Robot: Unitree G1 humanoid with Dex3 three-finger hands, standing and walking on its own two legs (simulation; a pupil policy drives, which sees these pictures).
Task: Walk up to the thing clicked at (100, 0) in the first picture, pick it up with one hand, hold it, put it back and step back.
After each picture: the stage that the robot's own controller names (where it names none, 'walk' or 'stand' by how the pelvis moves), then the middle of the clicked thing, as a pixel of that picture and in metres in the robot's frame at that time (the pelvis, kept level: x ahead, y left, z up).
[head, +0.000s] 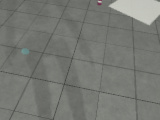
stand; (99, 1) +2.33 -0.34 -0.72
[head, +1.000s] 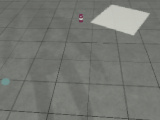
walk; (81, 18) +2.19 +0.06 -0.68
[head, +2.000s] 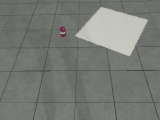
walk; (62, 31) +1.52 +0.30 -0.71
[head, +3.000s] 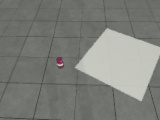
walk; (60, 62) +1.03 +0.26 -0.72
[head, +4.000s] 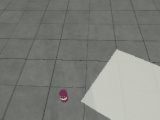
walk; (63, 96) +0.67 +0.19 -0.72
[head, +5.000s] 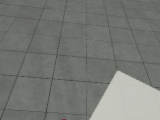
walk; out of the picture +0.44 +0.06 -0.69
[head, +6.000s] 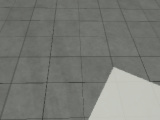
stand; out of the picture +0.37 +0.13 -0.71
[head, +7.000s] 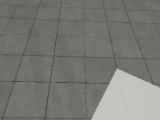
stand; out of the picture +0.36 +0.10 -0.72
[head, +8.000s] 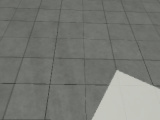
stand; out of the picture +0.36 +0.11 -0.73
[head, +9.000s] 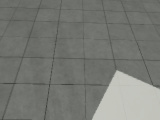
stand; out of the picture +0.36 +0.11 -0.73
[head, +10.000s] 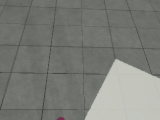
go down; out of the picture +0.36 +0.11 -0.72
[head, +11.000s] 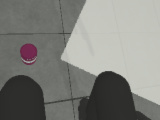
go down; (28, 55) +0.45 +0.15 -0.29
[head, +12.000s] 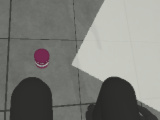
close in; (41, 59) +0.45 +0.13 -0.30
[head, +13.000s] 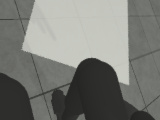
close in; out of the picture +0.45 +0.18 -0.22
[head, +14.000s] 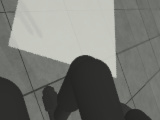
close; out of the picture +0.45 +0.19 -0.22
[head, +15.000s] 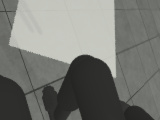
lift; out of the picture +0.42 +0.18 -0.22
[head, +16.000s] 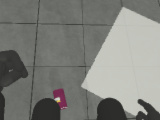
lift; (60, 99) +0.33 +0.09 -0.49
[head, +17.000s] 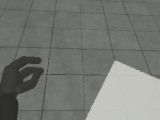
go down; out of the picture +0.29 +0.08 -0.70
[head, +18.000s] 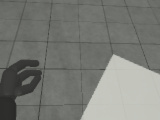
hold; out of the picture +0.28 +0.10 -0.70
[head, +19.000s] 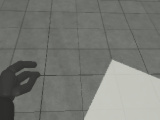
stand; out of the picture +0.28 +0.11 -0.71
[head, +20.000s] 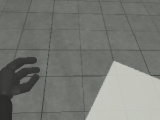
stand; out of the picture +0.28 +0.11 -0.70
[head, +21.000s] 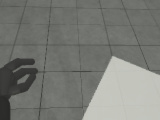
stand; out of the picture +0.28 +0.13 -0.69
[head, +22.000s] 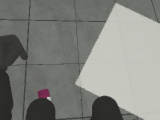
crouch; (44, 100) +0.32 +0.14 -0.49
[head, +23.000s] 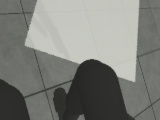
lower; out of the picture +0.33 +0.19 -0.27
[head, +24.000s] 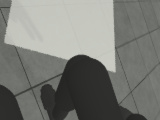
lower; out of the picture +0.33 +0.20 -0.26
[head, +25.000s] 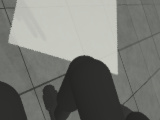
lower; out of the picture +0.32 +0.21 -0.25
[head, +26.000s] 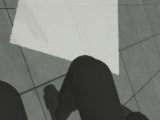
lower; out of the picture +0.33 +0.21 -0.25
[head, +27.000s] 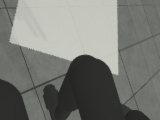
lower; out of the picture +0.33 +0.20 -0.25
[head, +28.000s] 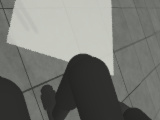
open; out of the picture +0.33 +0.20 -0.25
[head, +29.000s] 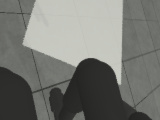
stand; out of the picture +0.33 +0.19 -0.26
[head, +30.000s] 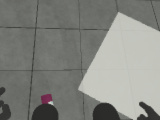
stand; (47, 104) +0.31 +0.15 -0.54
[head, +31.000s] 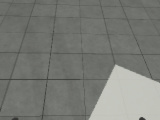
stand; out of the picture +0.27 +0.13 -0.69
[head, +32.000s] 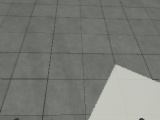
stand; out of the picture +0.28 +0.13 -0.69
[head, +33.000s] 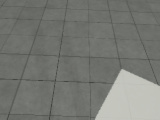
stand; out of the picture +0.29 +0.12 -0.74
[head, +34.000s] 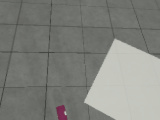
walk; (61, 114) +0.35 +0.06 -0.73
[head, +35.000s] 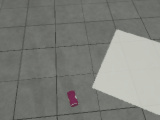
walk; (72, 98) +0.51 +0.08 -0.73
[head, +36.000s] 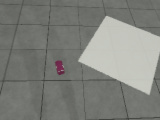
walk; (59, 67) +0.79 +0.14 -0.71
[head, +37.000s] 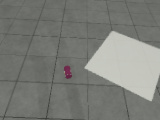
stand; (67, 72) +0.94 +0.12 -0.73
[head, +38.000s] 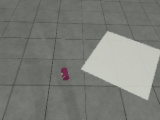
stand; (64, 73) +0.93 +0.12 -0.75
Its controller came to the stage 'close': yes
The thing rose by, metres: 0.01
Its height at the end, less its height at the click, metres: -0.02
